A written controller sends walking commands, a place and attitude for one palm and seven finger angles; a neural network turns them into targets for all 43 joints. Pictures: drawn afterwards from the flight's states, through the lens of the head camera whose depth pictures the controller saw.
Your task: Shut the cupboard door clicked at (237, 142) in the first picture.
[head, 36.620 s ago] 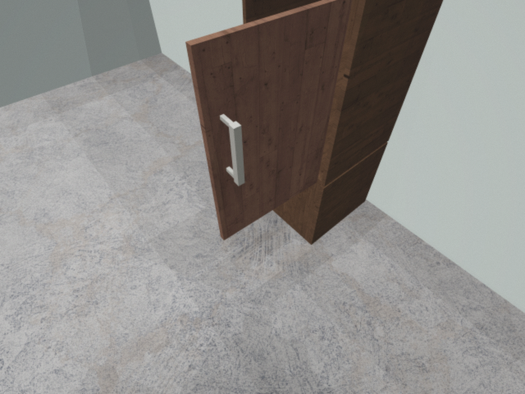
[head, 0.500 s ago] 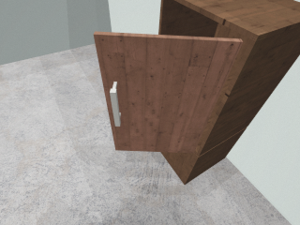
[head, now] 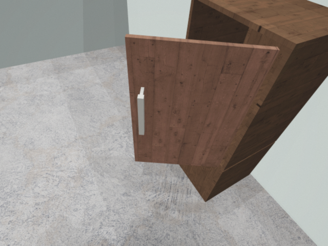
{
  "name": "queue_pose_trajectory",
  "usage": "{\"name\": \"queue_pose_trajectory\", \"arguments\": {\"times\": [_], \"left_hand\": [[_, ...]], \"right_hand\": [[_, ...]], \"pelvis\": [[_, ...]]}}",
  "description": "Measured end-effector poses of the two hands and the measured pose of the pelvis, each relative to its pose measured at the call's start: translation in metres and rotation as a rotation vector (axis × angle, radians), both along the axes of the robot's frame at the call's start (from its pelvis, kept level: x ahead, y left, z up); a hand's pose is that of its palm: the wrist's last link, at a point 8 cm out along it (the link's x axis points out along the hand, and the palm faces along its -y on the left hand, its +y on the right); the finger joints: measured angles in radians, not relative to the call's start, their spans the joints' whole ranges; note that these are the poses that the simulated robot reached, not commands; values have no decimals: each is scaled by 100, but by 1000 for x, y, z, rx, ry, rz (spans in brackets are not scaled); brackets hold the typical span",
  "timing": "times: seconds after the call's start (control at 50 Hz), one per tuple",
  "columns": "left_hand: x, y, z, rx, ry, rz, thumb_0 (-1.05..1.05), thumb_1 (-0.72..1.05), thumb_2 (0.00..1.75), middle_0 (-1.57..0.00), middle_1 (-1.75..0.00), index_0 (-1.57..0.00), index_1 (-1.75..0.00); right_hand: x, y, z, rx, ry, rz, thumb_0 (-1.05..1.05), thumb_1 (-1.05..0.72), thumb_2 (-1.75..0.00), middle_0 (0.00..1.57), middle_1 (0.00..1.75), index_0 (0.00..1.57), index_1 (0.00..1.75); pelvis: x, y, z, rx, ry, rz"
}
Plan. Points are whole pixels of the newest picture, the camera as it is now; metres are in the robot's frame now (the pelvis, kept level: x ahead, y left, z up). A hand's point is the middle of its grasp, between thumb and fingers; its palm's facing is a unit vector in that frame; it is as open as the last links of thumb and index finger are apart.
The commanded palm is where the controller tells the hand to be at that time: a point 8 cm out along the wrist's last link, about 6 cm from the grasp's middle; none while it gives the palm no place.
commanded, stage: come to a stop and stand still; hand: left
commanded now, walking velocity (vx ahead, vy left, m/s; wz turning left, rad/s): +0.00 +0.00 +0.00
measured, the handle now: (142, 112) +0.51 +0.12 +0.01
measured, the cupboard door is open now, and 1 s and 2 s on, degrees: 57 57 57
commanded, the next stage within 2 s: look again from close up in 0.06 s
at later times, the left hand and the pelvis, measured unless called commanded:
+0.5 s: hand out of the picture -0.09 +0.18 -0.18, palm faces +0.07 -0.98 -0.17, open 7.4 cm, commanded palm none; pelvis -0.02 +0.02 +0.00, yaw +1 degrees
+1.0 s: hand out of the picture -0.04 +0.25 -0.20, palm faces +0.02 -0.99 -0.14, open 7.4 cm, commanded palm none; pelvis -0.08 +0.07 -0.01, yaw -2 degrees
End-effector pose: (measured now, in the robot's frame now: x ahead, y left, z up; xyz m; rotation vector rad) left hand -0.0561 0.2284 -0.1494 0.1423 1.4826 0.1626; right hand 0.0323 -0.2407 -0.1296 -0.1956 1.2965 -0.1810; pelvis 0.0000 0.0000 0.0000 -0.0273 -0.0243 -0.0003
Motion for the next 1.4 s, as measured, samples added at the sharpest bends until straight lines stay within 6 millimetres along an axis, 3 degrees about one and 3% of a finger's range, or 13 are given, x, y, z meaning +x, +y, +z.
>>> {"name": "queue_pose_trajectory", "arguments": {"times": [0.24, 0.5, 0.66, 0.8, 0.86, 0.92, 1.0, 1.08, 1.16, 1.22, 1.32, 1.4], "left_hand": [[-23, 3, 1, -10, 33, 32, 1, 91, 90, -20, -30, -20, -30], [-38, 6, 0, -28, 36, 55, 0, 91, 90, -20, -30, -20, -30], [-53, 15, -2, -33, 40, 72, 0, 91, 90, -20, -30, -20, -30], [-80, 30, -8, -31, 56, 114, 0, 91, 90, -20, -30, -20, -30], [-75, 43, -33, -43, 87, 50, 1, 90, 90, -20, -30, -20, -30], [-43, 56, -44, -57, 27, -15, 1, 91, 90, -20, -30, -20, -30], [6, 70, -28, -54, -154, -30, 1, 91, 90, -20, -30, -20, -29], [29, 80, -2, -53, -260, -40, 1, 91, 90, -19, -30, -20, -29], [24, 88, 13, -51, -251, -74, 0, 91, 90, -20, -30, -20, -29], [6, 96, 20, -43, -214, -74, 0, 91, 90, -20, -30, -20, -29], [-39, 116, -7, 33, -93, -103, 0, 91, 90, -20, -30, -20, -30], [-30, 118, -22, -10, -120, -135, 1, 91, 90, -20, -30, -20, -29]], "right_hand": [[-5, 12, -1, 4, 10, -2, 0, -91, -90, 20, 30, 20, 30], [-27, 24, -2, 4, 46, -17, 0, -91, -90, 20, 30, 20, 30], [-44, 34, -3, -4, 55, -23, 0, -91, -90, 20, 30, 20, 30], [-56, 45, -3, -24, 46, -32, 0, -91, -90, 20, 30, 20, 30], [-75, 54, -10, -40, -22, -98, 0, -91, -90, 20, 30, 20, 30], [-116, 72, -15, -46, 5, -130, 0, -91, -90, 20, 30, 20, 30], [-171, 98, -5, -11, 143, -155, 0, -91, -90, 20, 30, 20, 30], [-201, 113, 12, 5, 194, -193, 0, -91, -90, 20, 30, 20, 30], [-215, 116, 23, -5, 178, -232, 1, -91, -90, 20, 30, 21, 30], [-221, 113, 24, -16, 178, -246, 0, -90, -90, 21, 30, 21, 30], [-223, 98, 7, -42, 139, -267, 0, -90, -90, 20, 30, 21, 30], [-231, 104, 12, -64, 102, -245, 0, -91, -90, 20, 30, 20, 30]], "pelvis": [[-5, 11, 1, -2, -5, 9], [-17, 21, 2, -6, -11, 17], [-30, 32, 1, -13, -24, 22], [-51, 48, -4, -29, -31, 39], [-58, 57, -20, -40, -36, -14], [-71, 64, -26, -15, -53, -41], [-81, 69, -11, -19, -40, -41], [-86, 75, 7, -45, -14, -37], [-93, 80, 19, -57, 1, -53], [-100, 84, 22, -60, 3, -72], [-125, 90, -2, -33, -8, -70], [-126, 99, -8, -16, -18, -42]]}}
